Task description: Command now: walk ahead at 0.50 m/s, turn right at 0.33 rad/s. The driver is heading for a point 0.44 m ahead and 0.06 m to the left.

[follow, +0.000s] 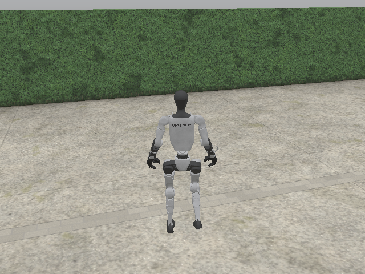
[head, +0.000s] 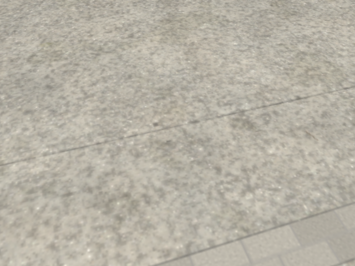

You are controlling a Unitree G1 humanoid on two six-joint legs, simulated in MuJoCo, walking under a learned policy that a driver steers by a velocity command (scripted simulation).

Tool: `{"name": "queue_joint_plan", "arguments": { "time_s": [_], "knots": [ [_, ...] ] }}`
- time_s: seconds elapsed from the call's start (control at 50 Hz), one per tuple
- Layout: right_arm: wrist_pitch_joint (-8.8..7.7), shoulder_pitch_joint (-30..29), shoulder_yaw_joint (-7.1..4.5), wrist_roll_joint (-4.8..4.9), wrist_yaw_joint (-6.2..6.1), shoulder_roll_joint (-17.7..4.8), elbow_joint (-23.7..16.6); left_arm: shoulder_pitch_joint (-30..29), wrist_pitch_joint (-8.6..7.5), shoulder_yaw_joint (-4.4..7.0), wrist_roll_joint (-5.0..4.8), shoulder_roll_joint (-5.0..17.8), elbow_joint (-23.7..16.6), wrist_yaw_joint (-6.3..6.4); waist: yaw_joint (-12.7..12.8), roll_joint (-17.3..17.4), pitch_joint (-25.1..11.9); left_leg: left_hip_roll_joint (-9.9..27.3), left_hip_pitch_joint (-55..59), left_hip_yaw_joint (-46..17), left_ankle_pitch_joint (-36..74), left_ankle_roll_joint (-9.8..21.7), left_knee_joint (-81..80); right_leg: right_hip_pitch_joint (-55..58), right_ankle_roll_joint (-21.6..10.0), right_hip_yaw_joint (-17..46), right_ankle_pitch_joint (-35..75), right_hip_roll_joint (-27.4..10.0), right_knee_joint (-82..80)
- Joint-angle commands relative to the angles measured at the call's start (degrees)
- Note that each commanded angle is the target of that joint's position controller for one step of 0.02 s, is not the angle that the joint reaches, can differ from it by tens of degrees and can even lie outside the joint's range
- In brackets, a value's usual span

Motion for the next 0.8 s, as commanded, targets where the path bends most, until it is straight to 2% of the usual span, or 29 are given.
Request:
{"name": "queue_joint_plan", "arguments": {
  "time_s": [0.02, 0.06, 0.12, 0.18, 0.2, 0.24, 0.26, 0.28, 0.3, 0.32, 0.34, 0.36, 0.38, 0.42, 0.46, 0.52, 0.58, 0.62, 0.66, 0.68, 0.7, 0.72, 0.74, 0.76, 0.78, 0.8],
  "knots": [
    [-0.81, 1.38, -1.38, 0.52, 0.07, -6.1, -1.05, -1.83, -0.93, 0.57, 0.15, 2.05, -5.06, -0.35, 0.45, 9.09, -0.11, 14.63, 9.14, -16.54, 4.86, 10.53, -14.97, -10.87, 0.37, 1.73, 2.1, -4.27, -4.65],
    [-0.74, 1.25, -1.85, 0.75, -0.04, -8.04, 0.15, -4.95, -1.09, -0.13, 0.81, 0.95, -5.78, -0.5, 0.5, 7.8, 0.67, 14.97, 8.81, -13.22, 14.42, 11.31, -15.62, -10.84, 1.05, 0.14, 5.21, -5.05, -12.07],
    [0.27, 0.71, -2.13, 1.09, -0.42, -9.88, 1.66, -8.47, -1.75, -1.09, 1.13, -0.78, -5.64, -1.04, -0.23, 7.72, -0.6, 12.53, 6.76, -5.35, 30.04, 9.49, -13.38, -3.15, 1.7, -3.22, 13.55, -3.87, -24.62],
    [1.2, 4.18, -2.17, 2.07, -0.42, -10.96, 3.85, -12.41, -1.92, -0.76, 0.88, 0.34, -6.38, -1.54, -1.99, 8.84, -2.3, 12.55, 9.34, -4.75, 31.43, 8.06, -10.4, 1.7, 1.26, -3.95, 18.94, -1.63, -32.34],
    [1.53, 4.54, -2.11, 2.39, -0.43, -11.05, 4.36, -13.02, -2.04, -0.54, 0.99, 0.79, -6.75, -1.62, -1.71, 9.05, -2.43, 12.73, 10.11, -5.61, 30.91, 7.54, -8.73, 3.08, 0.64, -3.64, 18.84, -1.01, -34.86],
    [1.96, 3.32, -1.97, 2.97, -0.61, -10.96, 4.55, -9.4, -2.44, 0.31, 1.66, 2.06, -5.58, -1.58, 1.22, 8.51, -3.98, 11.5, 9.77, -6.64, 28.2, 5.52, -3.55, 11.17, -1.12, -3.98, 23.99, 0.48, -42.69],
    [1.79, 4.03, -1.59, 2.73, -0.61, -9.75, 4.66, -6.22, -2.54, 1.1, 2.33, 3.99, -4.56, -1.17, 2.47, 7.38, -5.59, 9.16, 7.82, -6.15, 27.53, 3.77, 1.0, 18.21, -2.49, -3.86, 30.11, -0.05, -45.21],
    [1.24, 4.07, -0.55, 1.18, -0.59, -6.97, 3.35, -1.14, -2.58, 2.05, 3.4, 8.09, -4.38, -0.38, 4.08, 2.57, -11.22, 5.35, 1.09, -4.12, 14.29, 0.69, 10.92, 30.42, -5.39, 3.12, 53.22, -8.86, -41.26],
    [1.11, 11.93, 1.35, 0.5, -0.42, -2.08, 4.03, 0.39, -1.71, 1.9, 4.41, 9.34, -4.89, 0.22, 2.63, -10.22, -19.46, 0.86, -12.94, -2.82, -22.5, -3.45, 28.26, 45.78, -15.41, 16.69, 69.39, -24.93, -38.33],
    [1.93, 12.58, 0.29, 1.81, -0.59, -6.73, 4.72, 2.12, -0.73, 1.69, 3.05, 7.35, -4.51, -0.01, 4.58, -10.64, -23.76, 1.33, -15.03, -7.08, -30.98, -4.48, 36.84, 43.8, -18.03, 20.05, 61.1, -25.94, -40.07],
    [2.91, 8.79, -0.9, 2.62, -0.86, -9.95, 3.85, 0.41, -0.26, 1.49, 2.2, 6.45, -4.3, -0.09, 4.73, -7.31, -18.62, 2.49, -18.94, -6.62, -28.98, -4.99, 41.57, 39.54, -16.59, 16.86, 51.17, -22.89, -42.42],
    [4.01, 6.01, -1.06, 2.43, -1.49, -9.42, 3.35, -2.74, -0.07, 1.05, 1.72, 5.11, -4.07, 0.14, 3.56, -4.64, -14.1, 3.88, -21.11, -5.57, -25.49, -5.32, 42.11, 34.36, -14.68, 13.91, 42.43, -20.69, -44.44],
    [5.37, 5.26, -1.36, 1.91, -2.12, -9.15, 3.34, -5.86, 0.09, 0.58, 1.6, 3.86, -4.0, 0.24, 2.23, -3.99, -10.31, 4.9, -19.88, -5.39, -22.48, -6.05, 41.1, 27.51, -13.63, 10.95, 35.46, -19.19, -47.16],
    [7.66, 6.52, -1.55, 1.7, -3.0, -7.62, 3.05, -10.55, 0.17, 0.78, 2.59, 3.88, -3.64, 0.5, -0.71, -6.31, -6.67, 5.15, -12.83, -3.82, -17.22, -6.97, 39.7, 15.54, -12.7, 5.78, 26.7, -16.99, -52.03],
    [8.47, 6.59, -1.7, 1.48, -3.29, -6.53, 2.3, -12.29, -0.03, 0.99, 2.84, 3.81, -3.12, 0.93, -1.51, -6.41, -5.84, 5.02, -10.2, -2.52, -14.12, -6.72, 36.98, 11.83, -12.77, 1.74, 24.05, -16.55, -53.66],
    [8.69, 2.53, -1.22, 1.18, -2.55, -5.22, -0.01, -12.85, 0.14, 1.48, 2.38, 4.7, -1.9, 1.82, -0.62, -5.5, -5.96, 6.19, -7.75, -1.88, -9.76, -5.27, 28.51, 11.79, -12.61, -1.67, 21.25, -17.15, -54.03],
    [8.83, 0.36, -1.38, 1.25, -1.41, -6.3, -1.75, -12.09, 0.87, 2.05, 1.83, 6.29, -0.63, 2.16, 0.14, -5.58, -6.49, 6.05, -4.88, -0.57, -8.37, -3.79, 22.57, 13.49, -12.42, -2.45, 19.25, -18.87, -53.42],
    [9.02, 0.41, -1.72, 1.2, -0.71, -6.97, -2.42, -11.93, 1.37, 2.34, 1.06, 7.19, 0.18, 2.08, -0.21, -5.44, -6.16, 5.46, -2.47, 0.66, -7.87, -2.21, 17.38, 14.56, -11.02, -3.0, 17.26, -19.54, -51.71],
    [9.01, 3.34, -2.27, 0.83, -0.25, -7.25, -1.47, -11.95, 1.98, 2.38, 0.06, 6.91, 1.18, 2.1, -1.78, -3.68, -5.79, 2.96, 3.7, 2.84, -2.96, 0.44, 7.72, 13.07, -7.26, -5.84, 12.01, -17.49, -46.66],
    [8.95, 4.82, -2.96, 0.39, -0.44, -8.98, -1.16, -9.61, 2.34, 2.08, 0.06, 5.09, 2.46, 2.02, -1.67, 0.88, -3.84, 3.2, 6.59, -0.43, 1.33, 2.65, 1.39, 9.66, -3.27, -9.02, 6.22, -14.5, -39.83],
    [8.79, 5.2, -4.44, 0.28, -1.54, -15.45, -2.42, -7.31, 2.58, 1.35, 1.98, 1.82, 2.05, 1.66, 0.7, 18.36, -2.04, 16.41, 11.6, -19.8, 17.18, 8.13, -5.52, -2.42, 3.29, -16.0, -6.84, -6.44, -21.64],
    [7.92, 4.14, -4.63, -1.16, -1.27, -18.48, -4.45, -13.35, 2.46, 1.66, 2.37, 3.55, -1.1, 2.21, -2.01, 22.52, -0.88, 23.73, 7.44, -32.16, 18.28, 17.84, -10.1, -11.17, 4.71, -8.21, -17.79, 0.36, -10.06],
    [6.59, 3.35, -4.08, -1.9, -0.89, -16.36, -4.8, -15.71, 2.52, 2.29, 1.86, 5.28, -1.21, 2.49, -2.68, 16.19, -1.79, 21.56, 6.74, -29.51, 14.19, 17.64, -10.82, -11.88, 3.85, -2.86, -15.06, -0.64, -3.73],
    [5.68, 0.52, -3.72, -1.13, -0.99, -14.98, -5.06, -14.33, 2.69, 2.62, 1.3, 5.43, -0.57, 2.67, -0.64, 13.43, -1.72, 18.57, 6.79, -25.25, 11.89, 14.35, -9.92, -12.27, 3.05, -1.24, -9.42, -1.51, -2.78],
    [5.51, -2.39, -3.31, 0.14, -1.25, -13.1, -5.64, -12.61, 2.87, 2.91, 1.64, 5.46, 0.99, 3.1, 0.75, 10.13, -2.55, 16.09, 7.35, -22.51, 9.98, 11.34, -8.86, -12.03, 3.09, -0.58, -5.31, -2.16, -3.22],
    [5.61, -4.16, -2.84, 0.98, -1.61, -11.87, -6.1, -11.83, 2.92, 3.15, 2.06, 5.86, 1.4, 3.37, 1.46, 10.35, -3.14, 15.04, 7.07, -20.87, 12.11, 10.21, -8.24, -11.14, 3.49, -0.51, -2.49, -2.09, -3.11]
  ]
}}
